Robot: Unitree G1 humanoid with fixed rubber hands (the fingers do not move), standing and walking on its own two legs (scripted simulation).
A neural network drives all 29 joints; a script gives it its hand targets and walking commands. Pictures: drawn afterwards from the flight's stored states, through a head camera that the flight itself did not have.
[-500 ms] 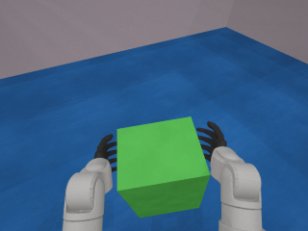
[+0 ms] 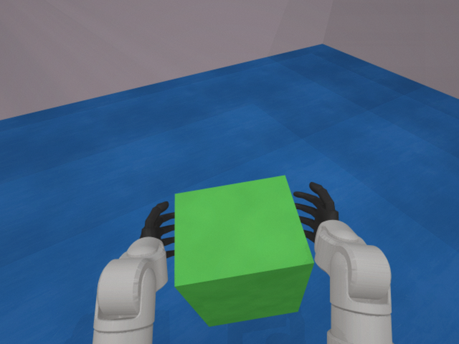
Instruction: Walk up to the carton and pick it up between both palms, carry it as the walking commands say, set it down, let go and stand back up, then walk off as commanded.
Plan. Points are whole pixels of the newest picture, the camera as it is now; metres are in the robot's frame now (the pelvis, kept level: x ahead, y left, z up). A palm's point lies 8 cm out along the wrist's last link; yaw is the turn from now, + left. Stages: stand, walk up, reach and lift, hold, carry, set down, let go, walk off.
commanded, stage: carry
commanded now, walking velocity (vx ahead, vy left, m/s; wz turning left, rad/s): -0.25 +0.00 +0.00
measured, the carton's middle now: (243, 259) +0.28 -0.01 +0.02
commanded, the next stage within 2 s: none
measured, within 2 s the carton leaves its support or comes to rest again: neither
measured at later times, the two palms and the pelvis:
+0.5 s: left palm out of the picture +0.07 +0.11 +0.07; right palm out of the picture +0.09 -0.16 +0.10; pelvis -0.19 -0.02 +0.00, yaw +1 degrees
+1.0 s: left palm out of the picture -0.11 +0.11 +0.07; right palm out of the picture -0.10 -0.16 +0.10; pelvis -0.37 -0.02 -0.01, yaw +1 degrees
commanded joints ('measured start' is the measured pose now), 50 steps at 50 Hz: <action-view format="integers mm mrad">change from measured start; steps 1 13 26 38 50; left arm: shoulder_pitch -547 -556 -567 -466 -477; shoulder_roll -961 -963 -984 -962 -943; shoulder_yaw -563 -536 -549 -548 -524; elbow -273 -351 -361 -297 -280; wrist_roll -316 -310 -291 -306 -255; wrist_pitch -59 -90 -93 -94 -70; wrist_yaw -152 -179 -155 -168 -151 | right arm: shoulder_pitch -233 -290 -279 -259 -252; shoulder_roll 975 1049 1067 994 993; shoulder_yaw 579 665 658 654 628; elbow -69 -111 -120 -164 -119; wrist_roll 265 287 301 277 310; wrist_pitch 11 -23 -2 -30 -6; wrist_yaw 135 121 145 112 157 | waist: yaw -8 -3 -16 22 -8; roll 204 -158 130 -255 427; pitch -255 -252 -244 -389 -271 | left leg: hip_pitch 85 -101 35 -87 88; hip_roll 241 -12 313 -35 451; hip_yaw -182 -25 -210 36 -482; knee -289 598 -215 331 -414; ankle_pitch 113 -172 392 -334 46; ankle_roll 108 -42 208 -40 154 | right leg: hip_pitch -29 5 -43 251 -139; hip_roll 39 -262 26 -376 38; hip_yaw -36 128 39 332 55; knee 12 -617 223 -518 -25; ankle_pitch -114 153 -37 882 -162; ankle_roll -2 -132 -4 -193 25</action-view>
